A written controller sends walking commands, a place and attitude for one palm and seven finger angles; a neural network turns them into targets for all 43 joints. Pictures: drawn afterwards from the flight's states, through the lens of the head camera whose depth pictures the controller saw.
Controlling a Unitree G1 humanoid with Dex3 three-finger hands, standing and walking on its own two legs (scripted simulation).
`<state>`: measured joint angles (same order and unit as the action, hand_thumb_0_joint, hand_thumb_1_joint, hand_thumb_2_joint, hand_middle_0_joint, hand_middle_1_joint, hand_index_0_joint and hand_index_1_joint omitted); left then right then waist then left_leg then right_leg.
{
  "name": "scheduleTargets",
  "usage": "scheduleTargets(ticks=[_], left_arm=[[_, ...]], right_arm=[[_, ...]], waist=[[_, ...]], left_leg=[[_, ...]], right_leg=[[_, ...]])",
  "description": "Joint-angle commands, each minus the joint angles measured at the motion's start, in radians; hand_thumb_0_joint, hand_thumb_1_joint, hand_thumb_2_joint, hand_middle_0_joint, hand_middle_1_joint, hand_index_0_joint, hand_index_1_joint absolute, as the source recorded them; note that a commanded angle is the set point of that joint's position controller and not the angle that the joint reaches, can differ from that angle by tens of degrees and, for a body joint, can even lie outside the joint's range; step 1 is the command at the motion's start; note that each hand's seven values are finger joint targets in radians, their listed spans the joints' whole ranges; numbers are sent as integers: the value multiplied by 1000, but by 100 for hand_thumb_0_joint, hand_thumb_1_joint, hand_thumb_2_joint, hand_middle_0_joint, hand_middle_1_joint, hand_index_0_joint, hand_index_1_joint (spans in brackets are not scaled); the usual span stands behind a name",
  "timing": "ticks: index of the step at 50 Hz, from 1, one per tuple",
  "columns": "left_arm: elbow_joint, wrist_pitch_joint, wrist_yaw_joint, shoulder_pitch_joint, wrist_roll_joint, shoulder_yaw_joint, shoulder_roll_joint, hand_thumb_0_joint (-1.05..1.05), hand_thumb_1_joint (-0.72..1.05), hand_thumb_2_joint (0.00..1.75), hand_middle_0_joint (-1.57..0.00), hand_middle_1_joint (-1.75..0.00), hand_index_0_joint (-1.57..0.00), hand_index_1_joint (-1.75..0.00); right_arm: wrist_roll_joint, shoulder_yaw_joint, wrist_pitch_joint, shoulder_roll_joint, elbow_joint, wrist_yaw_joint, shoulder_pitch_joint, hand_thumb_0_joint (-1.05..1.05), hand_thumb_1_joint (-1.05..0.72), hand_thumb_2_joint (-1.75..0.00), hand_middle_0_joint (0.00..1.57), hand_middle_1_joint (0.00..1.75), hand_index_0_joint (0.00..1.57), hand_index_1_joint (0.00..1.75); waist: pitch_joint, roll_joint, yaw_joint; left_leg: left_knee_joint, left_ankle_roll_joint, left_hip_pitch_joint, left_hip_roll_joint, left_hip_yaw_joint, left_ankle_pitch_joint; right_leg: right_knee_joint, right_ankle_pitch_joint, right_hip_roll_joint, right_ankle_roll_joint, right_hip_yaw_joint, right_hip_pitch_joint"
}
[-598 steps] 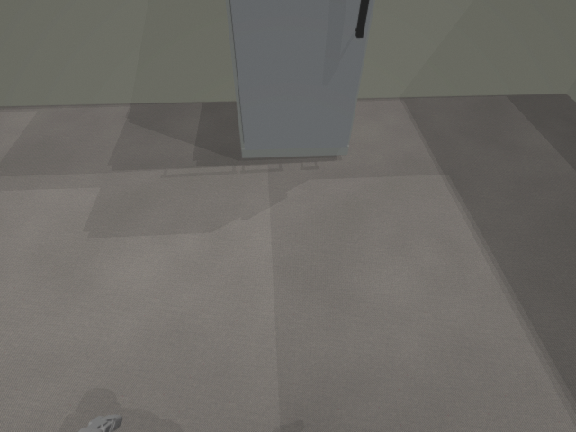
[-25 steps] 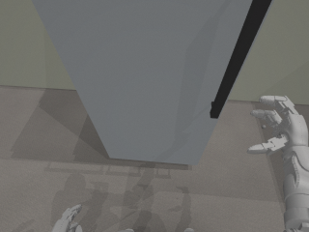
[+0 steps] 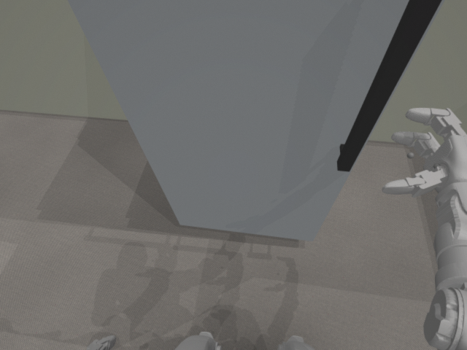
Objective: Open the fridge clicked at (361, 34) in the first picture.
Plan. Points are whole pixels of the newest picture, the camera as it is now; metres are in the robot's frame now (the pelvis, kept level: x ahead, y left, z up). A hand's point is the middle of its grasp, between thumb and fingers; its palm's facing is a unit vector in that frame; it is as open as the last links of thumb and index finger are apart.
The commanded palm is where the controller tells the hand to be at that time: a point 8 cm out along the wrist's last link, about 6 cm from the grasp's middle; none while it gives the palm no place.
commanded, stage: move the hooked fingers beside the handle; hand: right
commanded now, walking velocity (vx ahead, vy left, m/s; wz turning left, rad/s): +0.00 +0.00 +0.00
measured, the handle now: (383, 70) +0.53 -0.16 +0.18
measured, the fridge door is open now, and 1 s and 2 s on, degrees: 0 0 0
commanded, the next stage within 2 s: feel for the door with the fingertips in 1.00 s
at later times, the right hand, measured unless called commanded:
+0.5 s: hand (406, 146) +0.47 -0.23 +0.08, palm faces +0.02 +1.00 +0.02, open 14.0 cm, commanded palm +0.44 -0.27 +0.08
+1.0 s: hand (403, 146) +0.47 -0.23 +0.08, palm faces +0.00 +1.00 +0.02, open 14.0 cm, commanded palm +0.45 -0.27 +0.08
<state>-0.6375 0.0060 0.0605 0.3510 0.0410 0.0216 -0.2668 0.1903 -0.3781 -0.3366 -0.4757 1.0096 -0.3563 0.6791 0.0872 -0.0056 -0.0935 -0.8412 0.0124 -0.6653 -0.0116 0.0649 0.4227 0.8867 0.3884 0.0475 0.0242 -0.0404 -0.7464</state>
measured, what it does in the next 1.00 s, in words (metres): stands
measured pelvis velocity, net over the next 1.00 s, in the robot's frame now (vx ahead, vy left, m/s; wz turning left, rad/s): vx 0.00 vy -0.01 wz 0.01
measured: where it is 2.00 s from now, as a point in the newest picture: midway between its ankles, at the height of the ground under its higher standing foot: outside the picture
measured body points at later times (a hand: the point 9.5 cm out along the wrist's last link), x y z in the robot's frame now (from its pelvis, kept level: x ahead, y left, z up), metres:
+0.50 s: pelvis +0.01 -0.01 +0.00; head +0.10 -0.03 +0.44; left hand +0.02 +0.26 -0.11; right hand +0.46 -0.29 +0.08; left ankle -0.01 +0.11 -0.69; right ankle +0.02 -0.10 -0.69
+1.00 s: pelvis +0.00 -0.01 -0.01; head +0.10 -0.04 +0.43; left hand +0.04 +0.25 -0.12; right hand +0.46 -0.28 +0.08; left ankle -0.01 +0.11 -0.69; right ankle +0.02 -0.10 -0.69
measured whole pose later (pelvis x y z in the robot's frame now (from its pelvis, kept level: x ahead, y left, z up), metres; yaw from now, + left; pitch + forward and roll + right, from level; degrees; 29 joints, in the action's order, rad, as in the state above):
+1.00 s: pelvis +0.00 -0.01 -0.01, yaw +1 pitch +17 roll +3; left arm -0.61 0.06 0.03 0.37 0.03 0.03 -0.26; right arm 0.16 -0.37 -0.35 -0.48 1.07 -0.32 0.77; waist 0.11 -0.01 -0.11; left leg -0.88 0.00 -0.74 -0.02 0.06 0.44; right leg 0.95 0.42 0.05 0.04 -0.04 -0.83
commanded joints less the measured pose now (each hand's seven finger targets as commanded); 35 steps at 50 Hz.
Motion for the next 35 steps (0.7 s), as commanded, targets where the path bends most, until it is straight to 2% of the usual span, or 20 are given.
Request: scheduleTargets(ticks=[1,3,4,8,10,12,14,15,17,18,20,21,23,24,27,28,29,32,33,35], left_arm=[[76,-12,9,97,-5,-58,-174,0,90,90,-20,-30,-20,-30],[77,-6,6,106,-6,-55,-173,0,90,90,-20,-30,-20,-30],[71,-2,7,115,-7,-56,-176,0,90,90,-20,-30,-20,-30],[69,6,4,138,-14,-59,-179,0,90,90,-20,-30,-20,-30],[66,11,1,144,-14,-57,-179,0,90,90,-20,-30,-20,-30],[75,18,-1,158,-17,-56,-184,0,90,90,-20,-30,-20,-30],[89,26,-4,157,-19,-60,-181,0,90,90,-20,-30,-20,-30],[98,28,-9,153,-18,-60,-176,0,90,90,-20,-30,-20,-30],[105,33,-13,157,-18,-63,-173,0,90,90,-20,-30,-20,-30],[101,38,-13,157,-17,-64,-178,0,90,90,-20,-30,-20,-30],[102,41,-12,152,-13,-66,-175,0,90,90,-20,-30,-20,-30],[103,42,-12,148,-11,-66,-174,0,90,90,-20,-30,-20,-30],[100,43,-8,152,-13,-67,-178,0,90,90,-20,-30,-20,-30],[98,42,-7,146,-11,-64,-173,0,90,90,-20,-30,-20,-30],[85,38,-5,148,-14,-63,-175,0,90,90,-20,-30,-20,-30],[77,37,-4,149,-14,-64,-177,0,90,90,-20,-30,-20,-30],[77,34,-6,147,-15,-65,-174,0,90,90,-20,-30,-20,-30],[76,33,-6,150,-17,-64,-179,0,90,90,-20,-30,-20,-30],[83,32,-8,141,-15,-62,-176,0,90,90,-20,-30,-20,-30],[83,33,-11,138,-17,-59,-176,0,90,90,-20,-30,-20,-30]], right_arm=[[9,-56,-73,-295,-160,0,441,0,50,-30,30,120,30,120],[2,-34,-70,-271,-126,2,466,0,50,-30,30,120,30,120],[-2,-36,-72,-287,-120,5,499,0,50,-30,30,120,30,120],[-12,-65,-87,-322,-127,18,539,0,50,-30,30,120,30,120],[-16,-57,-78,-314,-80,20,544,0,50,-30,30,120,30,120],[-22,-96,-74,-358,-53,19,494,0,50,-30,30,120,30,120],[-29,-103,-80,-366,-92,14,469,0,50,-30,30,120,30,120],[-24,-85,-86,-344,-127,10,467,0,50,-30,30,120,30,120],[-6,-83,-90,-314,-153,5,431,0,50,-30,30,120,30,120],[-5,-112,-87,-349,-152,6,421,0,50,-30,30,120,30,120],[-2,-84,-82,-318,-162,3,441,0,50,-30,30,120,30,120],[0,-72,-75,-299,-149,3,427,0,50,-30,30,120,30,120],[-2,-84,-83,-318,-172,10,451,0,50,-30,30,120,30,120],[-3,-54,-82,-289,-173,9,463,0,50,-30,30,120,30,120],[-5,-44,-94,-280,-173,18,512,0,50,-30,30,120,30,120],[-10,-40,-97,-283,-177,19,536,0,50,-30,30,120,30,120],[-8,-25,-96,-257,-166,19,527,0,50,-30,30,120,30,120],[-8,-52,-94,-288,-152,21,511,0,50,-30,30,120,30,120],[-11,-39,-91,-272,-146,20,498,0,50,-30,30,120,30,120],[-13,-28,-80,-260,-118,20,495,0,50,-30,30,120,30,120]], waist=[[372,-77,-14],[366,-77,-28],[355,-77,-35],[434,-84,-34],[394,-81,-44],[396,-69,-24],[452,-106,-8],[467,-130,-7],[475,-128,-5],[465,-111,0],[435,-85,-15],[410,-104,-18],[422,-96,-18],[406,-121,-30],[381,-121,-43],[405,-123,-47],[411,-138,-45],[422,-111,-37],[427,-127,-31],[398,-118,-33]], left_leg=[[87,1,65,-25,-42,-317],[86,0,39,-30,-43,-303],[83,1,27,-30,-40,-293],[67,-1,39,-33,-43,-328],[72,-3,20,-35,-46,-315],[64,1,45,-37,-44,-321],[54,2,60,-37,-43,-359],[53,2,63,-38,-43,-372],[50,5,59,-44,-37,-396],[52,3,64,-46,-36,-398],[61,-1,58,-46,-35,-376],[68,0,40,-45,-34,-350],[67,0,41,-47,-35,-351],[70,1,22,-46,-36,-341],[69,6,-20,-47,-29,-302],[64,5,-28,-46,-28,-304],[65,6,-34,-46,-26,-301],[55,9,-22,-47,-22,-312],[56,7,-26,-46,-24,-315],[56,7,-33,-45,-20,-296]], right_leg=[[-78,-294,-22,9,64,287],[-71,-283,-22,11,63,284],[-70,-278,-19,10,69,276],[-53,-324,-18,11,70,297],[-47,-303,-19,12,66,271],[-47,-306,-20,14,62,241],[-45,-354,-19,10,60,276],[-44,-370,-20,9,58,294],[-38,-415,-17,9,57,321],[-42,-410,-13,8,58,311],[-48,-372,-14,10,58,295],[-53,-345,-15,9,55,290],[-52,-352,-14,12,58,304],[-52,-345,-15,10,59,307],[-49,-329,-12,9,73,322],[-48,-342,-8,6,81,344],[-47,-347,-9,3,82,357],[-43,-364,-8,4,85,351],[-44,-368,-10,1,83,356],[-44,-339,-11,0,83,330]])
